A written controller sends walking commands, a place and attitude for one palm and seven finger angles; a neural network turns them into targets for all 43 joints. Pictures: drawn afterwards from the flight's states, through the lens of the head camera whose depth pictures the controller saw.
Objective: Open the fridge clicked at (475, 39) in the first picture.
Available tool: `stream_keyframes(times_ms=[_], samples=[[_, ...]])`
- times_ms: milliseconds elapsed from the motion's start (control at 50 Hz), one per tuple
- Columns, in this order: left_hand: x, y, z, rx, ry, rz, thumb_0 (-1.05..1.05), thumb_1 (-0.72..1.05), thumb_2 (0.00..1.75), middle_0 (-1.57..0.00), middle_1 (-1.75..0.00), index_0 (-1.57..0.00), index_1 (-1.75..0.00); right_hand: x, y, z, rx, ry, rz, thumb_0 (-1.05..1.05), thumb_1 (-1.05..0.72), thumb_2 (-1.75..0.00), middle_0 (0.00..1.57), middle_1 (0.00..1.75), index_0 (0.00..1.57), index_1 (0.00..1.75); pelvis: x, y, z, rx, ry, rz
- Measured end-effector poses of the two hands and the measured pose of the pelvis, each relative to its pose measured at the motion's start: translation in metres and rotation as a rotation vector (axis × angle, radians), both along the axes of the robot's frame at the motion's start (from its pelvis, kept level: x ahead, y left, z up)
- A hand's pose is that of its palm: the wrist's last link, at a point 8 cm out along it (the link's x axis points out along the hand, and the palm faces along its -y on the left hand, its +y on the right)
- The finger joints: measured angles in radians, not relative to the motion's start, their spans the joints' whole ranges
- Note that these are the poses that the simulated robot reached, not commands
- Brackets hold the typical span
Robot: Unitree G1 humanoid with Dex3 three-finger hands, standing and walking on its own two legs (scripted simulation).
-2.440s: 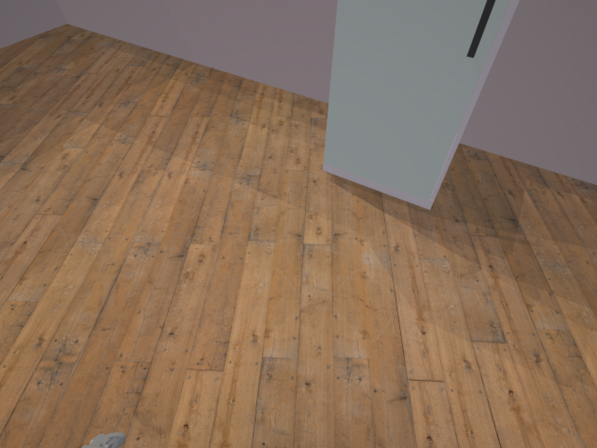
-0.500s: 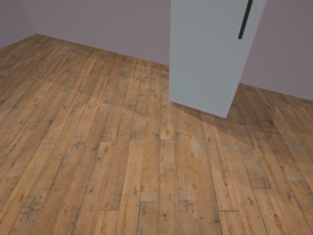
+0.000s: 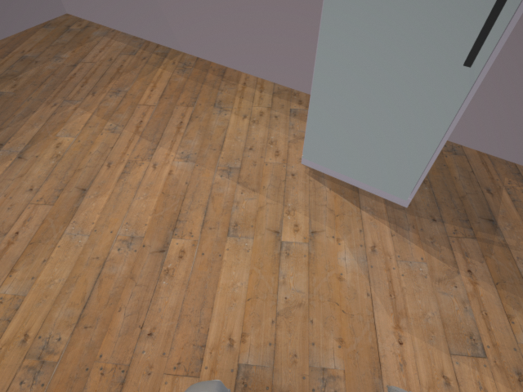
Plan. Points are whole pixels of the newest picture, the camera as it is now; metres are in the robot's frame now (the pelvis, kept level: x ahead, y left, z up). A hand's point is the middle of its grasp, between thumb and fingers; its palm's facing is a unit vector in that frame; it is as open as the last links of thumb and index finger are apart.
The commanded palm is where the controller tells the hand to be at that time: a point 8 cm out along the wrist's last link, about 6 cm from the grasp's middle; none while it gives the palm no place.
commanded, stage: walk to a spot facing it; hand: right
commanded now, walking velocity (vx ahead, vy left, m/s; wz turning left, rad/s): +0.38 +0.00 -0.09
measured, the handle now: out of the picture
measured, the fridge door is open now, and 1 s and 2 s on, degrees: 0 0 0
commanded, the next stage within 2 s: turn to face it in 0.54 s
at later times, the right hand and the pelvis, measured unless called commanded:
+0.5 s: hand (400, 339) +0.26 -0.23 -0.15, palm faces +0.03 +0.99 -0.14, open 7.4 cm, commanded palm none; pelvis +0.23 -0.05 +0.03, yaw +1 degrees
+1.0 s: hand (363, 218) +0.53 -0.19 -0.15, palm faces +0.09 +0.98 -0.20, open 7.2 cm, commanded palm none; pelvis +0.44 +0.00 +0.02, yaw -5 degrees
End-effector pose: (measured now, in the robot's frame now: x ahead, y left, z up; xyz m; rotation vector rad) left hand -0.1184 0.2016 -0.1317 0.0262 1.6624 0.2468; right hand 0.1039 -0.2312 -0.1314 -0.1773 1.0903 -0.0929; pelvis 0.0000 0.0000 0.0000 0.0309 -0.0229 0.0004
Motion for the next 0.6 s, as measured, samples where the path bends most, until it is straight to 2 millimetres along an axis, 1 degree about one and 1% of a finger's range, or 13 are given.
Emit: stream_keyframes(times_ms=[40, 80, 140, 200, 240, 260, 280, 320, 360, 400, 460, 520, 600], samples=[[0.061, 0.014, 0.000, 0.032, -0.121, -0.038, 0.01, 0.91, 0.90, -0.20, -0.30, -0.20, -0.30, 0.000, 0.004, 0.001, 0.009, 0.038, -0.010, 0.00, -0.92, -0.90, 0.20, 0.30, 0.19, 0.30, 0.016, -0.001, 0.006, 0.005, 0.004, -0.005], [0.122, 0.022, 0.004, 0.059, -0.245, -0.070, 0.01, 0.91, 0.90, -0.20, -0.30, -0.20, -0.30, 0.000, -0.001, 0.002, 0.003, 0.069, -0.044, 0.00, -0.94, -0.90, 0.20, 0.30, 0.20, 0.30, 0.033, -0.003, 0.010, 0.009, 0.009, -0.008], [0.205, 0.024, 0.016, 0.083, -0.404, -0.121, 0.01, 0.92, 0.90, -0.20, -0.30, -0.19, -0.30, 0.001, -0.013, -0.001, 0.009, 0.125, -0.062, -0.01, -0.95, -0.90, 0.20, 0.30, 0.20, 0.30, 0.059, -0.009, 0.013, 0.013, 0.014, -0.012], [0.273, 0.017, 0.026, 0.101, -0.511, -0.175, 0.01, 0.92, 0.90, -0.20, -0.30, -0.19, -0.30, 0.005, -0.025, -0.009, 0.029, 0.175, -0.091, 0.00, -0.94, -0.90, 0.20, 0.30, 0.20, 0.30, 0.089, -0.020, 0.011, 0.019, 0.010, -0.016], [0.308, 0.009, 0.027, 0.116, -0.559, -0.204, 0.01, 0.92, 0.90, -0.20, -0.30, -0.19, -0.30, 0.010, -0.034, -0.018, 0.045, 0.208, -0.110, 0.00, -0.93, -0.90, 0.20, 0.30, 0.20, 0.30, 0.111, -0.031, 0.005, 0.026, 0.006, -0.019], [0.321, 0.005, 0.026, 0.121, -0.573, -0.211, 0.01, 0.92, 0.90, -0.20, -0.30, -0.19, -0.30, 0.013, -0.039, -0.022, 0.049, 0.228, -0.116, 0.00, -0.93, -0.90, 0.20, 0.30, 0.20, 0.30, 0.120, -0.035, 0.002, 0.017, 0.005, -0.017], [0.331, 0.001, 0.026, 0.123, -0.579, -0.216, 0.00, 0.92, 0.90, -0.20, -0.30, -0.19, -0.30, 0.018, -0.042, -0.024, 0.050, 0.247, -0.118, 0.00, -0.93, -0.90, 0.20, 0.30, 0.20, 0.30, 0.130, -0.039, 0.002, 0.011, 0.005, -0.014], [0.338, -0.008, 0.026, 0.119, -0.557, -0.211, 0.00, 0.92, 0.90, -0.20, -0.30, -0.19, -0.30, 0.033, -0.047, -0.020, 0.049, 0.270, -0.117, 0.01, -0.92, -0.90, 0.20, 0.30, 0.20, 0.30, 0.147, -0.043, 0.006, 0.005, 0.008, -0.010], [0.337, -0.016, 0.027, 0.109, -0.499, -0.194, 0.00, 0.92, 0.90, -0.20, -0.30, -0.20, -0.30, 0.055, -0.050, -0.012, 0.050, 0.267, -0.116, 0.01, -0.92, -0.90, 0.20, 0.30, 0.19, 0.30, 0.166, -0.046, 0.013, -0.002, 0.013, -0.009], [0.333, -0.018, 0.028, 0.109, -0.429, -0.170, 0.00, 0.94, 0.90, -0.20, -0.30, -0.20, -0.30, 0.080, -0.051, -0.003, 0.053, 0.253, -0.113, 0.01, -0.92, -0.90, 0.20, 0.30, 0.19, 0.30, 0.184, -0.049, 0.020, -0.009, 0.020, -0.003], [0.324, -0.023, 0.029, 0.087, -0.321, -0.138, 0.00, 0.94, 0.90, -0.20, -0.30, -0.20, -0.30, 0.120, -0.050, 0.007, 0.053, 0.239, -0.100, 0.01, -0.91, -0.90, 0.20, 0.30, 0.19, 0.30, 0.213, -0.050, 0.027, -0.014, 0.028, 0.007], [0.316, -0.028, 0.027, 0.061, -0.222, -0.091, 0.00, 0.93, 0.90, -0.20, -0.30, -0.20, -0.30, 0.164, -0.044, 0.010, 0.049, 0.235, -0.073, 0.01, -0.91, -0.90, 0.20, 0.30, 0.19, 0.30, 0.243, -0.047, 0.028, -0.018, 0.032, 0.021], [0.312, -0.034, 0.021, 0.021, -0.106, -0.019, 0.01, 0.92, 0.90, -0.20, -0.30, -0.20, -0.30, 0.232, -0.032, 0.008, 0.030, 0.225, -0.019, 0.01, -0.92, -0.90, 0.20, 0.30, 0.19, 0.30, 0.285, -0.036, 0.023, -0.028, 0.031, 0.044]])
